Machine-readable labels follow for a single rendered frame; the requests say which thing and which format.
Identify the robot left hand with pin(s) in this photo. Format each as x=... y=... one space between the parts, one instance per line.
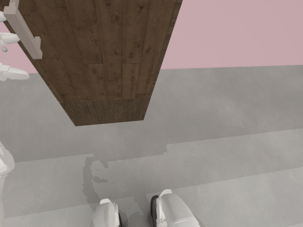
x=5 y=70

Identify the cupboard door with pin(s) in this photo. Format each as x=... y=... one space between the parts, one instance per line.
x=96 y=50

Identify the handle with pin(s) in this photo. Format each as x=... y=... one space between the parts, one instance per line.
x=20 y=27

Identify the robot left thigh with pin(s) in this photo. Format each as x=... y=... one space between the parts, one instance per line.
x=105 y=215

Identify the robot right shin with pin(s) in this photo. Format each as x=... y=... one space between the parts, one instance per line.
x=163 y=223

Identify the left robot upper arm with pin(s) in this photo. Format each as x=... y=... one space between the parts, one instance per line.
x=7 y=165

